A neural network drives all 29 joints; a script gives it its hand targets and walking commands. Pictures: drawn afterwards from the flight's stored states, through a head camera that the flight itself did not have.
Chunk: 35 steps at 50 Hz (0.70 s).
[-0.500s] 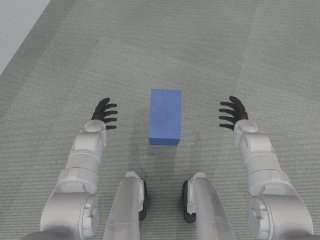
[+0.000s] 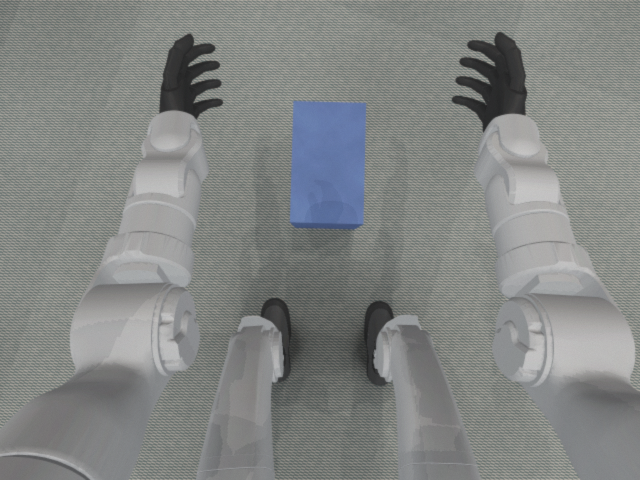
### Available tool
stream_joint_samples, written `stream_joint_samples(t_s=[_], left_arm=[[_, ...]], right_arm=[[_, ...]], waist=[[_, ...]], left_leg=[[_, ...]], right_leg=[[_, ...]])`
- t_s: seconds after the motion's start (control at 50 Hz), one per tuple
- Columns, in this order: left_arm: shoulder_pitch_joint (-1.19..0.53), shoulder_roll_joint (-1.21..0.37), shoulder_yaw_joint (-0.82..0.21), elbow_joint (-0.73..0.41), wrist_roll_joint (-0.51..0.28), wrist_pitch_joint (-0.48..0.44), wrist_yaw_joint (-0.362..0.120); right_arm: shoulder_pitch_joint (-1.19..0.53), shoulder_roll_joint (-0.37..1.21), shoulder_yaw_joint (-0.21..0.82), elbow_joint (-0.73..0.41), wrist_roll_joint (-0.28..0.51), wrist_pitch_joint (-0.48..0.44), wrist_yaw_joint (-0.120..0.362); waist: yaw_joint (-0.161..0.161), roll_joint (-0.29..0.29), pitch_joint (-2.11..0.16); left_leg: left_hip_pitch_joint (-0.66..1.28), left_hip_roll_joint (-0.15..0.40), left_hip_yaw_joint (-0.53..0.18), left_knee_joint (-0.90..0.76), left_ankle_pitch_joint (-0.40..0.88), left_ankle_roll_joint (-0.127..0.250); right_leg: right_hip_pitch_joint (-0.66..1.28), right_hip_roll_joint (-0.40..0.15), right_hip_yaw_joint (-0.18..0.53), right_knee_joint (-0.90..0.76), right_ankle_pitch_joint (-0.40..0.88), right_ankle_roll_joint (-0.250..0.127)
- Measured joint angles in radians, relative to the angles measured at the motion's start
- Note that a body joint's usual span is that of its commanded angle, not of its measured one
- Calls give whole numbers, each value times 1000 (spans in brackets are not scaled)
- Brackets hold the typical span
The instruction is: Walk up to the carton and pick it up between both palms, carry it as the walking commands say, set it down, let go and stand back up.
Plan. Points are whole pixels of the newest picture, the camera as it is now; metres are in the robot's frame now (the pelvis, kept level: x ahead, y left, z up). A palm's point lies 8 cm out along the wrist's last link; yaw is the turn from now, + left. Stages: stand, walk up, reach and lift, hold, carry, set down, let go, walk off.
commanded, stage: reach and lift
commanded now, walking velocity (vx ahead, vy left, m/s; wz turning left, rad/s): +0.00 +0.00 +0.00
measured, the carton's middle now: (327, 171) +0.52 -0.01 -0.56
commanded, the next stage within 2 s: none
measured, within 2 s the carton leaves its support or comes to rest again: neither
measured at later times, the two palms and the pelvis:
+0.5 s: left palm (215, 136) +0.50 +0.16 -0.20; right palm (456, 143) +0.49 -0.18 -0.20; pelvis -0.01 +0.00 -0.06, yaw +0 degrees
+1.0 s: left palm (237, 156) +0.51 +0.16 -0.34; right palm (424, 159) +0.50 -0.17 -0.33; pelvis -0.03 +0.00 -0.19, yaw -1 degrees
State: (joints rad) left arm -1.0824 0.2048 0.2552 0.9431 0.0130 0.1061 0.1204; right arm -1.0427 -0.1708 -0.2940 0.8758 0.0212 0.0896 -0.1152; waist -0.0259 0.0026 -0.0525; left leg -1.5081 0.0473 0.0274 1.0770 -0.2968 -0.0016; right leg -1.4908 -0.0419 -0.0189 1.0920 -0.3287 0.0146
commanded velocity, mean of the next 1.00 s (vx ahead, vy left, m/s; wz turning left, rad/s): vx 0.00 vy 0.00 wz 0.00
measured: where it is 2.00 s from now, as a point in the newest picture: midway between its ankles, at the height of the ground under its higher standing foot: (328, 356)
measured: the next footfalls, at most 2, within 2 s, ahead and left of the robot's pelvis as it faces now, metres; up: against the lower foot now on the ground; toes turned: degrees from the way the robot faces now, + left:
none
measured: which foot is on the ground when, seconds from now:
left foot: down 0.00-1.00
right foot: down 0.00-1.00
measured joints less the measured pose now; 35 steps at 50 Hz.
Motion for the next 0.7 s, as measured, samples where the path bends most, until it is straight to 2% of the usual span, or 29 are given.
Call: stream_joint_samples(t_s=[0.1, 0.16, 0.2, 0.28, 0.38, 0.42, 0.5, 0.54, 0.62, 0.7], left_arm=[[-55, -5, 18, 12, 14, -31, -30], [-24, -27, 37, -2, 53, -33, -46], [13, -43, 54, -30, 78, -39, -49], [45, -48, 77, -32, 101, -55, -57], [8, -28, 81, 3, 108, -53, -64], [3, -30, 66, -30, 96, -45, -60], [-45, -29, 44, -35, 54, -23, -48], [-65, -32, 38, -52, 47, -13, -35], [-110, -20, 49, -11, 64, -2, -11], [-133, 13, 31, -25, 27, 7, 9]], right_arm=[[-61, 16, -3, 6, -34, -17, 11], [-35, 46, -28, -11, -68, -26, 15], [-1, 60, -43, -36, -80, -32, 20], [42, 69, -74, -29, -115, -42, 27], [10, 59, -99, -11, -122, -45, 36], [-10, 55, -100, -9, -123, -44, 34], [-49, 56, -99, -3, -134, -28, 21], [-50, 50, -87, -46, -112, -17, 7], [-94, 15, -66, -26, -59, 8, -4], [-144, -16, -19, -33, -14, 22, -23]], waist=[[0, 6, -19], [-3, 4, -35], [2, 4, -50], [2, -4, -90], [10, 10, -94], [13, 19, -93], [1, 18, -64], [-4, 11, -42], [1, 3, -26], [13, 8, 12]], left_leg=[[-46, 0, -5, -17, 7, -2], [-54, -7, -21, -36, 7, -8], [-59, -12, -36, -45, 63, -14], [-98, -24, -48, -29, -1, -22], [-200, -32, -59, 68, -28, -25], [-255, -37, -63, 120, -39, -26], [-347, -40, -70, 240, -67, -30], [-381, -39, -75, 299, -83, -31], [-460, -35, -78, 417, -115, -34], [-513, -36, -76, 515, -141, -34]], right_leg=[[-44, 2, -4, -20, 8, 0], [-51, 12, 7, -40, 12, 2], [-56, 28, 25, -52, 12, 10], [-98, 34, 43, -41, 6, 16], [-197, 33, 42, 60, -22, 19], [-250, 30, 40, 113, -36, 19], [-340, 31, 38, 234, -67, 19], [-373, 35, 36, 291, -83, 19], [-453, 44, 38, 406, -111, 21], [-508, 48, 45, 506, -136, 24]])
